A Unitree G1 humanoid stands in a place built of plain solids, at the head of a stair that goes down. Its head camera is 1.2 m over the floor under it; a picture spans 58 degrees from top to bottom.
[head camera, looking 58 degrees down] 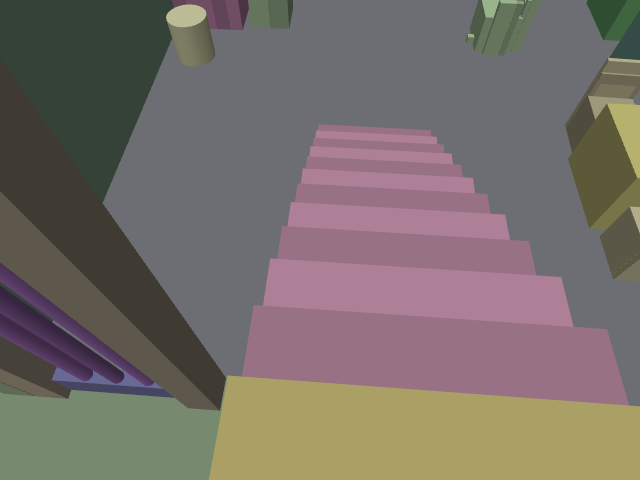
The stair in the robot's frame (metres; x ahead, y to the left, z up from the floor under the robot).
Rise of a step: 0.19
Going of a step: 0.29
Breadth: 1.20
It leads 4 degrees to the right of straight ahead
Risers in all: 12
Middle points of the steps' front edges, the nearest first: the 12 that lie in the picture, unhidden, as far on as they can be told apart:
0.27 -0.35 0.00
0.56 -0.37 -0.19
0.85 -0.39 -0.38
1.14 -0.41 -0.57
1.44 -0.43 -0.76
1.73 -0.45 -0.95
2.02 -0.47 -1.14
2.31 -0.49 -1.33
2.60 -0.52 -1.52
2.89 -0.54 -1.71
3.19 -0.56 -1.90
3.48 -0.58 -2.09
